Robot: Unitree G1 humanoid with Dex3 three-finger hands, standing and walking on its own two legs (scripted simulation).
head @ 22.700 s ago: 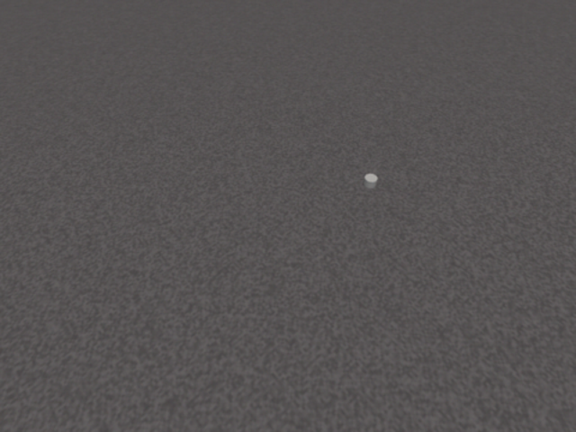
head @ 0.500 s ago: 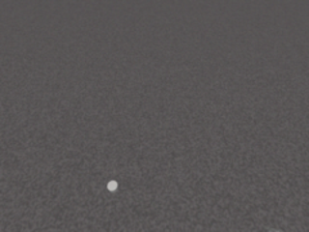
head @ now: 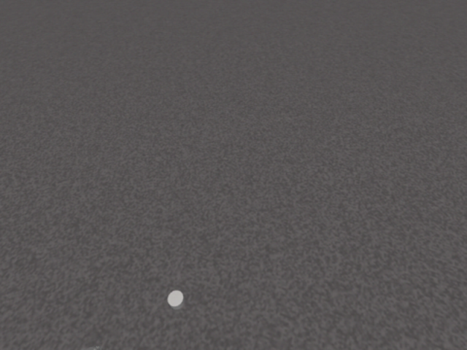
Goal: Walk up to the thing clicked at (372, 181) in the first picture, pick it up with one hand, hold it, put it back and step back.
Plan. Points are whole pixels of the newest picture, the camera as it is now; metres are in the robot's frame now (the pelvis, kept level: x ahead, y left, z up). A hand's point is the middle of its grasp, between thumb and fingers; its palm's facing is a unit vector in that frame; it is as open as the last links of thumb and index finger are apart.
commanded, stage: walk up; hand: left
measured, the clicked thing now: (176, 299) +0.46 +0.26 -0.75
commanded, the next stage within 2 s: stand in 0.70 s
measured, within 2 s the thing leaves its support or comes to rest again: neither
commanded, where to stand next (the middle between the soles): +0.07 +0.02 m, yaw -1 degrees
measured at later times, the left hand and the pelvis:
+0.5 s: hand out of the picture +0.06 +0.26 -0.15, palm faces +0.00 -0.94 -0.33, open 7.4 cm; pelvis +0.00 +0.01 +0.01, yaw +1 degrees
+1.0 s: hand out of the picture +0.08 +0.26 -0.15, palm faces -0.02 -0.94 -0.34, open 7.4 cm; pelvis +0.00 +0.01 +0.01, yaw +1 degrees
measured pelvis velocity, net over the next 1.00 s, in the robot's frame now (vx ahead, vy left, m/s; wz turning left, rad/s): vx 0.00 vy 0.01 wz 0.01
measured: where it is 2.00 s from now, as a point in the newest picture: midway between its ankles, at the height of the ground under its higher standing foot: outside the picture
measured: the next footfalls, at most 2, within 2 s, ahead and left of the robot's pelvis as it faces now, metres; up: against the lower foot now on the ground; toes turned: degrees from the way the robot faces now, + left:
none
